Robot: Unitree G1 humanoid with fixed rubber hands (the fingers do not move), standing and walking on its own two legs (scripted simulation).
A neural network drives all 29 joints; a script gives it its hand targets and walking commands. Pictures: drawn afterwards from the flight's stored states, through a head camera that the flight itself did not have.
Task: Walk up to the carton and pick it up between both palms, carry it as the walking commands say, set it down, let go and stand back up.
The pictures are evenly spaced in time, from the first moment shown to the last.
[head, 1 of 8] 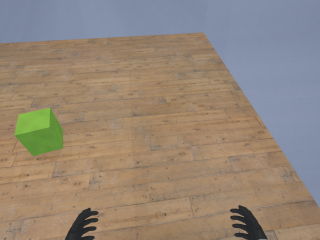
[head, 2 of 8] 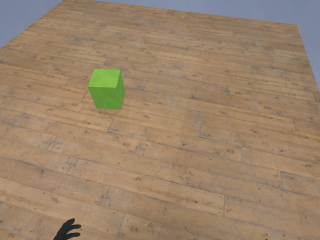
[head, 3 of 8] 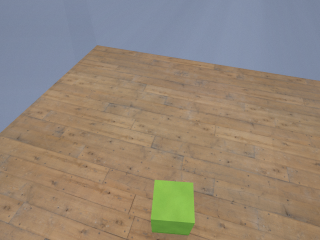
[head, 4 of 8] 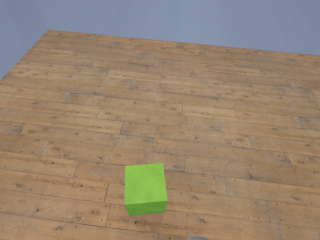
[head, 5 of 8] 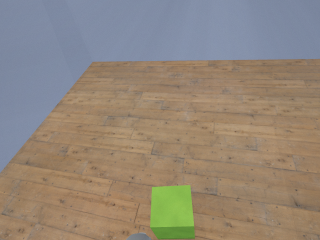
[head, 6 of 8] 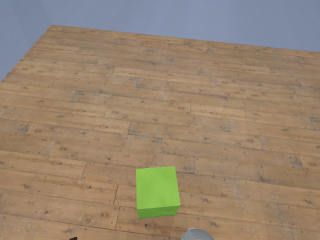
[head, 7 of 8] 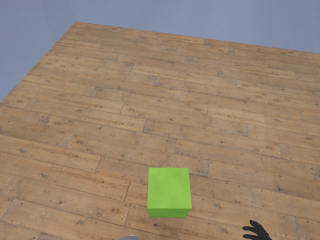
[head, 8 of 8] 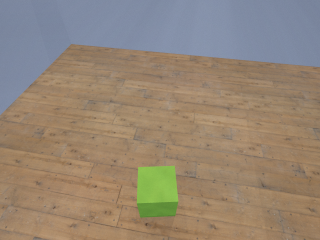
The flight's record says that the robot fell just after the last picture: no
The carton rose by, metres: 0.00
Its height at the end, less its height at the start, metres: +0.00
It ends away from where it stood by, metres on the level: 0.00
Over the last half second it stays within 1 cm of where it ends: yes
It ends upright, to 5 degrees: yes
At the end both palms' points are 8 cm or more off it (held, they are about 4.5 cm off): yes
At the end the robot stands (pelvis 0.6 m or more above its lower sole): yes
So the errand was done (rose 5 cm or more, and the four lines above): no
